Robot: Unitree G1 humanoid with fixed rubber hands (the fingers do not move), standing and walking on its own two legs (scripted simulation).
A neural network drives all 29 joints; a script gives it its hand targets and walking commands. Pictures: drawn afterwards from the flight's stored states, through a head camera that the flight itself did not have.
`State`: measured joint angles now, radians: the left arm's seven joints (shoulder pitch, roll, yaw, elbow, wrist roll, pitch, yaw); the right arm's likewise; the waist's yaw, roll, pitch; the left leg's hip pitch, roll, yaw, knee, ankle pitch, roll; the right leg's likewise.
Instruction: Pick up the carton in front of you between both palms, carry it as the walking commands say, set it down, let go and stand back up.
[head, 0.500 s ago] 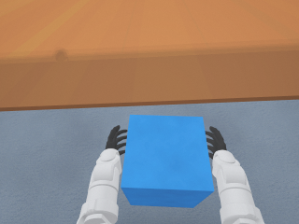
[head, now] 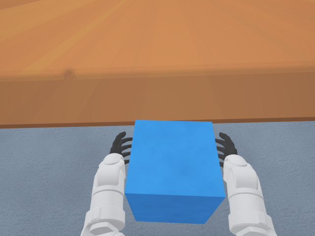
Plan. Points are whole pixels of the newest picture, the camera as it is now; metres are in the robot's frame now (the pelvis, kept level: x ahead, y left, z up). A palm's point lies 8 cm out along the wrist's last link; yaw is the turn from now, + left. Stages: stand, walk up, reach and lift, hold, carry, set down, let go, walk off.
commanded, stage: reach and lift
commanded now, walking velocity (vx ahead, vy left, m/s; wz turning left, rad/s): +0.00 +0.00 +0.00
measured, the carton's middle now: (171, 174) +0.30 +0.00 -0.04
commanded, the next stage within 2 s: hold in 0.70 s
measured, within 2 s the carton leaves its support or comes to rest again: neither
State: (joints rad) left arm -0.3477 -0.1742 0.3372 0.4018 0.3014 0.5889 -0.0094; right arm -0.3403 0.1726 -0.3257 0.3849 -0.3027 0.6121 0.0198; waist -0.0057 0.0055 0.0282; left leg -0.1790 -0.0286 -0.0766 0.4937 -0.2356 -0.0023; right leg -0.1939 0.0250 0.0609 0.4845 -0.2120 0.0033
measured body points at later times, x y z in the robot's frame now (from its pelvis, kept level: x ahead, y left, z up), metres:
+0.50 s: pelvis +0.02 +0.00 +0.01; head -0.01 +0.00 +0.46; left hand +0.33 +0.15 +0.03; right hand +0.32 -0.15 +0.03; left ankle +0.03 +0.12 -0.74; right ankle +0.04 -0.12 -0.74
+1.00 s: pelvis +0.01 +0.00 +0.01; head -0.03 +0.00 +0.46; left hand +0.31 +0.15 +0.05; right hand +0.31 -0.15 +0.05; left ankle +0.03 +0.12 -0.74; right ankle +0.04 -0.12 -0.74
